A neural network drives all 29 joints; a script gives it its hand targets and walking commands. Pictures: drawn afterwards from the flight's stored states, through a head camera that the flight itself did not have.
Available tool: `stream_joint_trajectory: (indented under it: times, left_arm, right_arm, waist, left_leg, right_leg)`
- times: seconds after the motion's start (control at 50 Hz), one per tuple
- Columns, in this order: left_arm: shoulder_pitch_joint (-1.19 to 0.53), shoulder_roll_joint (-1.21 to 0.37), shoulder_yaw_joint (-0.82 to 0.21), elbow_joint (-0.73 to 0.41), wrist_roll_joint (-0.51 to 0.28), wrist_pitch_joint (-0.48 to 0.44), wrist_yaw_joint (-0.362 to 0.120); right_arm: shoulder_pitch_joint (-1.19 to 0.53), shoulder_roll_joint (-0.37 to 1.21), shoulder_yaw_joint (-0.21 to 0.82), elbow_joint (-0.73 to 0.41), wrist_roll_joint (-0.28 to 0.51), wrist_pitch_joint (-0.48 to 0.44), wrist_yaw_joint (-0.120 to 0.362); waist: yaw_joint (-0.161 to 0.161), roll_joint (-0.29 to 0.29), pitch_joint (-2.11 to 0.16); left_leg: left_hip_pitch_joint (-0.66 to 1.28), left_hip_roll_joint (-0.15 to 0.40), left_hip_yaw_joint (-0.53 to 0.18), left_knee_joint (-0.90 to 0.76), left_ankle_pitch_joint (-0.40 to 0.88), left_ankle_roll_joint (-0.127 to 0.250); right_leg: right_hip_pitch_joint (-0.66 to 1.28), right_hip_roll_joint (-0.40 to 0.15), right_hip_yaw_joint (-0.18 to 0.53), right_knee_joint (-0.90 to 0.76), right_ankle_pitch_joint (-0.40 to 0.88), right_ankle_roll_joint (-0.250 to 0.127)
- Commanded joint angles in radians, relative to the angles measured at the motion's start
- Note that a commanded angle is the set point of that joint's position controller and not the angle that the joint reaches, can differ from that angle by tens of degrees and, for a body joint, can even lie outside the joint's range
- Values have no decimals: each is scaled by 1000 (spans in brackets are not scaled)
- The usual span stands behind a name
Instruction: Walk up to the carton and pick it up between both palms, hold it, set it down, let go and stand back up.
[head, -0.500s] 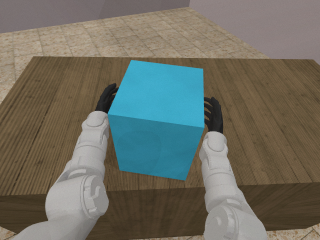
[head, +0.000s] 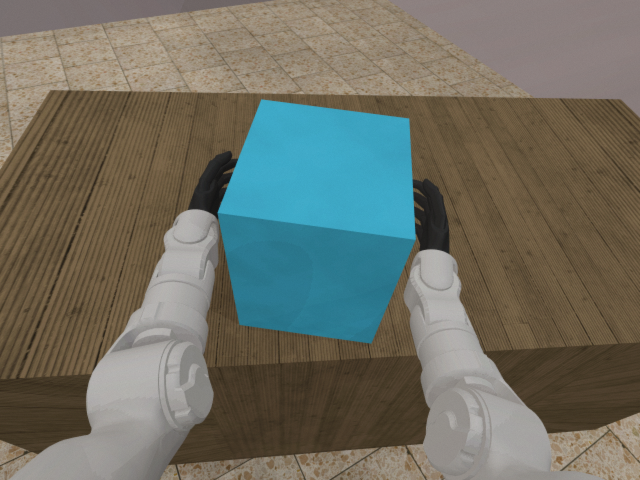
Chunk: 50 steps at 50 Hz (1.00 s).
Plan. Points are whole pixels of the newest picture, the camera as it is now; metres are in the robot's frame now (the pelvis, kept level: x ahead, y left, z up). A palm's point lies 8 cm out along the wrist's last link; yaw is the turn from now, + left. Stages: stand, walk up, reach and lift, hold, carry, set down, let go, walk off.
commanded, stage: set down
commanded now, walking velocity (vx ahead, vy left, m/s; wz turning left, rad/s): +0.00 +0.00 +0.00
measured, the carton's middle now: (319, 227) +0.43 -0.02 +0.05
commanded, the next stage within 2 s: none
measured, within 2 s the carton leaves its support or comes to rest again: neither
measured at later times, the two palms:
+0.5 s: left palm (200, 202) +0.45 +0.14 +0.08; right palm (460, 228) +0.40 -0.20 +0.08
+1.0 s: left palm (141, 286) +0.34 +0.20 +0.06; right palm (472, 291) +0.30 -0.19 +0.08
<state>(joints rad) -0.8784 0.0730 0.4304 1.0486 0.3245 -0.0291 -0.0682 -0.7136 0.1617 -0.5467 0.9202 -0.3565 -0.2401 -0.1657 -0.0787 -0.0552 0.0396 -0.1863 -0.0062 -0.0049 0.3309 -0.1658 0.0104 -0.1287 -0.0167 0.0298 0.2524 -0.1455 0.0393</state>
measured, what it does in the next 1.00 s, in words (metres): stands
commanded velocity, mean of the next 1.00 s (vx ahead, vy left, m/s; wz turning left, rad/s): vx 0.00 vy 0.00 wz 0.00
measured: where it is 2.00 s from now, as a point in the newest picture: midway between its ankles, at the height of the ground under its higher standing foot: outside the picture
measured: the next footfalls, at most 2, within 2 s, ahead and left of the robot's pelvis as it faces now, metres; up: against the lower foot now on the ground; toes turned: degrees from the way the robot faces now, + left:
none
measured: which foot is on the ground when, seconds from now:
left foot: down 0.00-1.00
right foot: down 0.00-1.00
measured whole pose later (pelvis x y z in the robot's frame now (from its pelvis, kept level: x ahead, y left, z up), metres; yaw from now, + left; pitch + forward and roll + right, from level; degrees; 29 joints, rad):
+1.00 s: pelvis -0.05 -0.01 -0.01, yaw +0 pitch +4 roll -2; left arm -0.53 0.37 -0.04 0.71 -0.31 0.06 -0.02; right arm -0.41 -0.02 -0.11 0.44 0.15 0.09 -0.28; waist -0.04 -0.04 -0.06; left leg -0.41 0.02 -0.02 0.51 -0.18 0.00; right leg -0.36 0.02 0.02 0.44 -0.16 0.02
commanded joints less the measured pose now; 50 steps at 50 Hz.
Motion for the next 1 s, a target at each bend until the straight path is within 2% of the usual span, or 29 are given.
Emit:
stream_joint_trajectory:
  times: [0.0,0.04,0.06,0.1,0.16,0.2,0.24,0.28,0.3,0.32,0.34,0.36,0.38,0.42,0.44,0.46,0.5,0.6,0.66,0.68,0.7,0.76,0.78,0.8,0.84,0.86,0.88,0.92,0.98]
  left_arm:
    - [-519,172,-242,-106,-200,-44,96]
    - [-542,190,-293,-78,-293,-51,123]
    - [-583,191,-334,-82,-346,-64,133]
    - [-595,205,-376,-103,-412,-104,150]
    - [-632,216,-404,-144,-474,-135,158]
    - [-408,233,-358,-272,-450,-129,140]
    - [-565,295,-339,-204,-469,-124,123]
    - [-503,298,-333,-204,-438,-65,109]
    - [-517,316,-338,-220,-445,-45,96]
    - [-608,311,-369,-204,-477,-36,86]
    - [-548,307,-396,-224,-481,-31,80]
    - [-504,308,-379,-208,-485,-10,70]
    - [-340,299,-367,-206,-456,35,50]
    - [-336,324,-383,-209,-480,36,23]
    - [-192,270,-389,-291,-487,61,12]
    - [-359,331,-354,-132,-477,53,-2]
    - [-184,308,-329,-264,-434,71,-13]
    - [-112,363,-264,-393,-383,107,-27]
    - [-49,366,-288,-521,-434,93,-20]
    - [-101,380,-287,-626,-465,94,-14]
    - [-260,428,-312,-607,-508,58,0]
    - [-155,431,-362,-681,-580,45,16]
    - [-78,422,-365,-719,-592,43,18]
    - [-419,499,-392,-623,-636,21,34]
    - [-104,454,-394,-682,-618,12,49]
    - [-237,462,-422,-652,-657,14,51]
    - [-116,461,-419,-663,-641,23,50]
    - [-295,472,-461,-511,-676,11,54]
    - [-93,425,-449,-501,-625,64,35]
  right_arm:
    - [-425,-190,218,-23,218,16,-25]
    - [-491,-184,298,-35,296,31,-52]
    - [-520,-191,304,-72,329,27,-60]
    - [-543,-205,342,-175,383,0,-57]
    - [-609,-271,348,-289,408,-5,-61]
    - [-375,-270,449,-385,468,-19,-68]
    - [-499,-337,414,-370,448,27,-81]
    - [-426,-369,422,-299,471,54,-85]
    - [-434,-377,443,-258,486,84,-81]
    - [-530,-420,401,-225,483,107,-87]
    - [-446,-397,424,-178,510,124,-88]
    - [-413,-385,434,-174,515,135,-89]
    - [-276,-362,473,-165,541,125,-105]
    - [-260,-330,518,-190,579,115,-119]
    - [-165,-312,595,-261,633,104,-113]
    - [-320,-317,592,-163,624,118,-114]
    - [-172,-307,637,-229,669,109,-115]
    - [-99,-295,687,-416,729,93,-130]
    - [-57,-302,617,-565,656,90,-137]
    - [-107,-324,588,-662,634,93,-142]
    - [-241,-339,530,-680,593,111,-143]
    - [-85,-305,454,-780,529,153,-139]
    - [-33,-274,488,-821,539,161,-134]
    - [-334,-313,420,-790,488,202,-131]
    - [-11,-266,418,-758,488,233,-116]
    - [-121,-286,425,-745,500,267,-104]
    - [0,-267,444,-737,497,275,-107]
    - [-187,-264,408,-627,491,323,-97]
    - [3,-257,468,-555,528,352,-81]
  waist:
    - [-24,155,-506]
    - [-3,138,-542]
    - [-31,131,-678]
    - [-2,159,-910]
    - [-3,172,-1109]
    - [36,142,-1215]
    - [6,131,-1201]
    - [-8,185,-1115]
    - [-13,156,-994]
    - [-51,174,-945]
    - [-70,179,-875]
    - [-57,149,-847]
    - [-52,132,-716]
    - [-62,104,-689]
    - [-34,84,-704]
    - [-21,96,-627]
    - [2,107,-596]
    - [89,150,-557]
    - [40,106,-562]
    - [42,82,-626]
    - [20,98,-651]
    - [-15,79,-635]
    - [7,45,-626]
    - [-15,109,-691]
    - [3,116,-657]
    - [-5,147,-672]
    - [-2,132,-659]
    - [-17,182,-605]
    - [6,199,-491]
  left_leg:
    - [105,11,101,31,197,-87]
    - [20,13,100,53,156,-71]
    - [45,14,102,87,213,-85]
    - [76,19,69,179,395,-106]
    - [170,31,40,255,534,-120]
    - [265,31,41,308,769,-117]
    - [186,26,42,297,664,-104]
    - [216,31,32,284,666,-113]
    - [199,32,17,264,640,-107]
    - [164,31,22,251,554,-110]
    - [199,36,13,250,571,-111]
    - [230,36,15,244,569,-107]
    - [240,29,15,239,598,-99]
    - [223,11,24,240,587,-84]
    - [248,11,7,247,686,-78]
    - [152,-4,24,222,536,-76]
    - [215,-9,23,196,587,-64]
    - [213,-19,56,161,514,-60]
    - [164,-7,51,113,382,-42]
    - [158,-3,62,119,386,-40]
    - [73,-8,67,128,269,-30]
    - [81,9,63,105,127,-22]
    - [94,5,62,113,154,-12]
    - [-56,11,66,113,-29,-10]
    - [38,25,58,81,-32,-13]
    - [20,27,47,86,-84,-13]
    - [54,28,49,87,-59,-8]
    - [-53,32,30,72,-219,-8]
    - [-26,36,11,31,-219,-10]
  right_leg:
    - [-11,71,-117,59,193,2]
    - [-31,65,-95,92,209,4]
    - [-38,71,-107,100,262,-2]
    - [-78,82,-98,157,380,-14]
    - [-217,88,-90,193,399,-28]
    - [-92,98,-88,226,635,-22]
    - [-118,87,-80,228,562,-15]
    - [-170,88,-80,219,534,-20]
    - [-155,86,-91,210,490,-20]
    - [-197,80,-95,206,435,-17]
    - [-204,86,-106,195,405,-18]
    - [-190,84,-104,166,400,-18]
    - [-124,84,-99,165,482,-10]
    - [-98,70,-84,169,552,12]
    - [-41,80,-70,187,686,6]
    - [-88,61,-76,167,577,22]
    - [26,52,-58,160,703,29]
    - [93,53,-49,124,598,36]
    - [112,51,-56,116,553,39]
    - [133,63,-59,127,505,31]
    - [64,52,-54,132,359,18]
    - [40,50,-53,105,204,0]
    - [39,53,-43,113,225,4]
    - [-72,39,-47,130,16,-16]
    - [-6,44,-46,119,56,-29]
    - [-59,42,-47,131,5,-49]
    - [-38,39,-44,121,33,-50]
    - [-121,34,-38,147,-114,-62]
    - [-17,40,-24,140,-78,-62]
